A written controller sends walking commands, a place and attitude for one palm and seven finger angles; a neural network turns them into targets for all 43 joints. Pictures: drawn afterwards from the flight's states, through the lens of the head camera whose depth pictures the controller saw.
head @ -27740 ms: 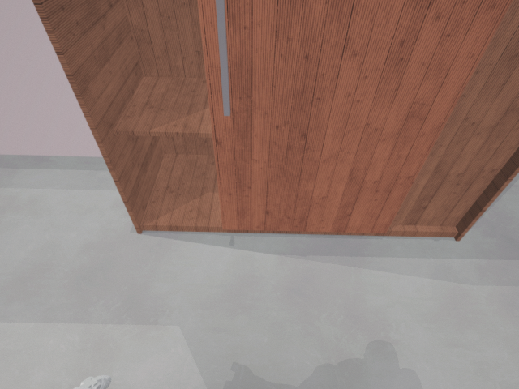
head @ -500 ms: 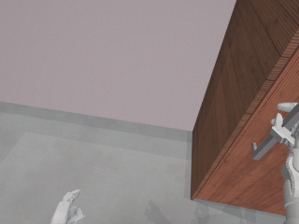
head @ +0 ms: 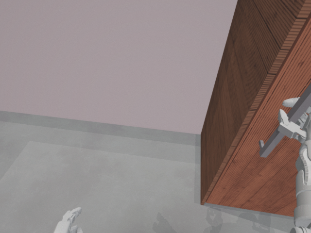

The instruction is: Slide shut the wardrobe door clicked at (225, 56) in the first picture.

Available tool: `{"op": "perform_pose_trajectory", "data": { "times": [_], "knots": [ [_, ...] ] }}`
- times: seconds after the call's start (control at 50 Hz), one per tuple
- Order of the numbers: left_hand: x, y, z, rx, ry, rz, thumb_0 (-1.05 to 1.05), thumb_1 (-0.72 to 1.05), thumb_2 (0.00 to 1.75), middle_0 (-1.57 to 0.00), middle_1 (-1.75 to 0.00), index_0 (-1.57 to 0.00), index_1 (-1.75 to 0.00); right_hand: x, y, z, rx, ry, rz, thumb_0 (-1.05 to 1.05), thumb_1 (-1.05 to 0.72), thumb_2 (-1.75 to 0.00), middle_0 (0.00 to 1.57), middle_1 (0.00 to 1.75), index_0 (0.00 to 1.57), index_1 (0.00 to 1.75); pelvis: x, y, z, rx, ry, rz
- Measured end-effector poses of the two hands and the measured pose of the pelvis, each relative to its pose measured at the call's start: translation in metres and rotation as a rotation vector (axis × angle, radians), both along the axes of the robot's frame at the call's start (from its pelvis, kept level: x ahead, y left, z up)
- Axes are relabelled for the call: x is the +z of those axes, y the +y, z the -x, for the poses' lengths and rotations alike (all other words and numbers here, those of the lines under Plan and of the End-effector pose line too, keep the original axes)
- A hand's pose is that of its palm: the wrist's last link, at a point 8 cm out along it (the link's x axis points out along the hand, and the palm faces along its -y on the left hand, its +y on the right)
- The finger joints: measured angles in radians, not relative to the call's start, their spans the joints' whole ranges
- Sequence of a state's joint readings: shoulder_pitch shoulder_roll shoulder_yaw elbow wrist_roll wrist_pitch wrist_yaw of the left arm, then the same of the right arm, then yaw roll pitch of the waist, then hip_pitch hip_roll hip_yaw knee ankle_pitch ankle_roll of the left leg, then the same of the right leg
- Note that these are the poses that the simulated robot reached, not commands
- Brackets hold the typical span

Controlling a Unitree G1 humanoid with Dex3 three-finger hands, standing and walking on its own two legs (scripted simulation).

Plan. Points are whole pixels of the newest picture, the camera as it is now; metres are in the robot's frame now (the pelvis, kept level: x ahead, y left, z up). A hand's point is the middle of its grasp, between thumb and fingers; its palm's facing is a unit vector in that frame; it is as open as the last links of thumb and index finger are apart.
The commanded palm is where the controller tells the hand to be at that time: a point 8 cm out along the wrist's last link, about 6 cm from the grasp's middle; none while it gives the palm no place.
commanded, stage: loosen the grip on the handle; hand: right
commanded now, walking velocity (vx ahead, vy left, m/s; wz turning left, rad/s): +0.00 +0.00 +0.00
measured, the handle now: (286, 117) +0.41 -0.32 +0.10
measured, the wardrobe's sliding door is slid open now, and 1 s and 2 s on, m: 0.00 0.00 0.00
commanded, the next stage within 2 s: slip the hand off the handle in 0.46 s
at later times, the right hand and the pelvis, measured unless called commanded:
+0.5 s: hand (282, 123) +0.37 -0.29 +0.11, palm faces +0.41 +0.88 -0.26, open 13.4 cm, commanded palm +0.33 -0.32 +0.12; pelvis +0.02 -0.01 -0.01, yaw -2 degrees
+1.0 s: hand out of the picture +0.35 -0.35 +0.11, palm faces +0.49 +0.82 -0.30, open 14.5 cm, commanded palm +0.31 -0.38 +0.12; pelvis +0.04 +0.02 -0.01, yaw -2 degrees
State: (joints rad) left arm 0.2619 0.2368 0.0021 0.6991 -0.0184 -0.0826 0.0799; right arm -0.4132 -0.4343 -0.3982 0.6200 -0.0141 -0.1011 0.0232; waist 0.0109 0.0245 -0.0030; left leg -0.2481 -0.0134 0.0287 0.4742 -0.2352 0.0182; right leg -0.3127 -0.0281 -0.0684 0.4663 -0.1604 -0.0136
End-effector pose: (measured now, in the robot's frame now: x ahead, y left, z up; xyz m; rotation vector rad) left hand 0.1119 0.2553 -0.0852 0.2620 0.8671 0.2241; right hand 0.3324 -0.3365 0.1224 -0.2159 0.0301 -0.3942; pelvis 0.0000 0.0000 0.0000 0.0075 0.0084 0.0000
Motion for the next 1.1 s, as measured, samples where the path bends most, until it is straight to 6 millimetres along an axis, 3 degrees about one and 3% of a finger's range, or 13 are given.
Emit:
{"op": "perform_pose_trajectory", "data": {
  "times": [0.06,0.2,0.28,0.38,0.58,0.76,0.94,1.1],
  "knots": [
    [0.001,-0.007,-0.007,-0.024,-0.061,0.006,0.02,0.91,0.90,-0.20,-0.30,-0.20,-0.30,0.002,0.001,0.011,-0.026,-0.010,0.014,-0.07,-0.47,-0.69,0.45,1.40,0.48,1.42,-0.003,-0.005,0.006,-0.006,0.000,0.000],
    [-0.002,-0.024,-0.019,-0.084,-0.099,0.002,0.01,0.91,0.90,-0.20,-0.30,-0.20,-0.30,0.002,0.008,0.006,-0.037,-0.031,0.062,-0.01,0.06,-0.43,0.42,1.36,0.41,1.38,-0.009,-0.011,0.012,-0.024,0.011,0.004],
    [-0.006,-0.029,-0.022,-0.102,-0.084,-0.003,0.01,0.91,0.90,-0.20,-0.30,-0.20,-0.30,-0.001,0.010,-0.001,-0.034,-0.046,0.048,0.00,0.30,-0.32,0.40,1.34,0.40,1.35,-0.012,-0.012,0.007,-0.032,0.019,-0.001],
    [-0.011,-0.032,-0.029,-0.100,-0.060,0.002,0.02,0.91,0.90,-0.20,-0.30,-0.20,-0.30,-0.001,0.008,0.000,-0.023,-0.050,0.083,0.00,0.45,-0.25,0.42,1.32,0.41,1.33,-0.012,-0.013,-0.006,-0.027,0.027,-0.006],
    [-0.015,-0.034,-0.062,-0.121,-0.059,0.027,0.02,0.91,0.90,-0.20,-0.30,-0.20,-0.30,0.001,0.011,0.002,-0.036,-0.023,0.053,-0.01,0.54,-0.21,0.40,1.26,0.41,1.29,-0.010,-0.009,-0.028,-0.031,0.044,-0.004],
    [-0.009,-0.022,-0.084,-0.101,-0.096,0.034,0.01,0.91,0.90,-0.20,-0.30,-0.20,-0.30,0.003,0.005,0.006,-0.076,0.011,0.065,-0.01,0.54,-0.20,0.35,1.21,0.39,1.27,-0.010,0.003,-0.037,-0.023,0.052,0.005],
    [-0.013,0.004,-0.071,-0.073,-0.043,-0.008,0.01,0.91,0.90,-0.20,-0.30,-0.20,-0.30,0.003,-0.039,0.024,-0.162,0.050,0.071,-0.01,0.54,-0.20,0.28,1.17,0.29,1.18,-0.012,0.016,-0.037,-0.030,0.063,0.002],
    [-0.024,0.019,-0.045,-0.045,0.031,-0.040,0.01,0.91,0.90,-0.20,-0.30,-0.20,-0.30,0.006,-0.052,0.022,-0.099,0.033,0.064,-0.01,0.54,-0.20,0.26,1.16,0.26,1.16,-0.015,0.016,-0.032,-0.035,0.088,-0.006]
  ]
}}
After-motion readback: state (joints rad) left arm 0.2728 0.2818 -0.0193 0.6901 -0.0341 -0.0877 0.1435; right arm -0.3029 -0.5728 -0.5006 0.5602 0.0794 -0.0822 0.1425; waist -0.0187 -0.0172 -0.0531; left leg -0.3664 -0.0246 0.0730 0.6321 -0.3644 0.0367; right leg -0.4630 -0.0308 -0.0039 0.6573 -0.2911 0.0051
